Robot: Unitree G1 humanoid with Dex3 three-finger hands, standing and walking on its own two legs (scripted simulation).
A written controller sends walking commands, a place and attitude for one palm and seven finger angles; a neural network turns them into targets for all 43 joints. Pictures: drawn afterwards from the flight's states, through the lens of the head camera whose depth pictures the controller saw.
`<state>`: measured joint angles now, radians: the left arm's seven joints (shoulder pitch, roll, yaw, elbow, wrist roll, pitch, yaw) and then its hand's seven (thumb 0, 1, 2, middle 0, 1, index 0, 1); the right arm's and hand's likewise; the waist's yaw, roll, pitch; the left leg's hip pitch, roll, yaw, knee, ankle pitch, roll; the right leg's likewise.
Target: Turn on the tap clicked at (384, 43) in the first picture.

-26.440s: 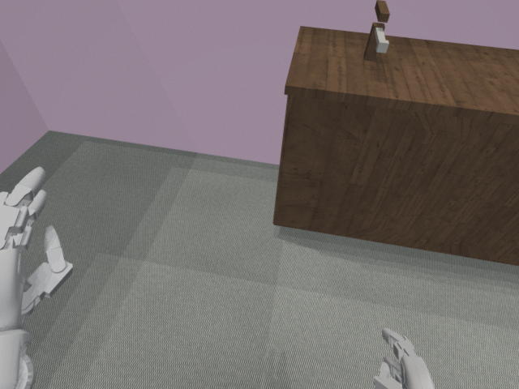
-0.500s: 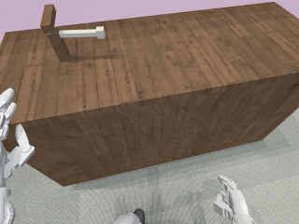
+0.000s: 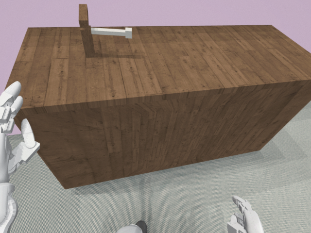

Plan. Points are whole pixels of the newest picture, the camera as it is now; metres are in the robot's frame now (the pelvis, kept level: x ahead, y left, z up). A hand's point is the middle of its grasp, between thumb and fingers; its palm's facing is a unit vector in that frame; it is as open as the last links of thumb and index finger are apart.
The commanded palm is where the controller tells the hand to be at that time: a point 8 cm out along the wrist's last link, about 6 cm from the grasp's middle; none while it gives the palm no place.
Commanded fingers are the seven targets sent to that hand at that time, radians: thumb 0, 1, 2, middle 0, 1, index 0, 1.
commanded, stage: stop stepping back and stand still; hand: left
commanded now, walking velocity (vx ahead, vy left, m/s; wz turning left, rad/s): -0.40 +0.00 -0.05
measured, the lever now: (128, 33) +0.76 +0.16 +0.13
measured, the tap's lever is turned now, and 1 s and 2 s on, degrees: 81 81 81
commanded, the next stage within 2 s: stand and check the lever's angle in 1.68 s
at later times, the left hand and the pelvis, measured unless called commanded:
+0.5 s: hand out of the picture +0.10 +0.32 +0.17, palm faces +0.25 -0.92 -0.30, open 7.4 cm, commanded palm +0.05 +0.37 +0.19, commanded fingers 0.00 0.90 0.90 -0.20 -0.30 -0.20 -0.30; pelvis -0.13 +0.11 +0.00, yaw -5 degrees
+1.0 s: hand out of the picture +0.02 +0.34 +0.19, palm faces +0.35 -0.83 -0.44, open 7.4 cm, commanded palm -0.03 +0.38 +0.19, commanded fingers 0.00 0.90 0.90 -0.20 -0.30 -0.20 -0.30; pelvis -0.21 +0.11 +0.00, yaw -3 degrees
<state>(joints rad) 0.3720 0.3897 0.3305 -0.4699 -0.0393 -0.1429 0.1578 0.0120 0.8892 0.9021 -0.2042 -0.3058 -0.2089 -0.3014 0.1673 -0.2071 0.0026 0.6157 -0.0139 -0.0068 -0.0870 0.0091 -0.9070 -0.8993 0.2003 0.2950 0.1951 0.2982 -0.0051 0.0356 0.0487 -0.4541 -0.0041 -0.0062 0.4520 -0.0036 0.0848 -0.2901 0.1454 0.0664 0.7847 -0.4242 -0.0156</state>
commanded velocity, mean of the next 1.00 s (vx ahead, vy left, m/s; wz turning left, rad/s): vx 0.20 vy -0.13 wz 0.00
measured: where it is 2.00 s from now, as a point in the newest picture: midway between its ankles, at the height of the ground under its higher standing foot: outside the picture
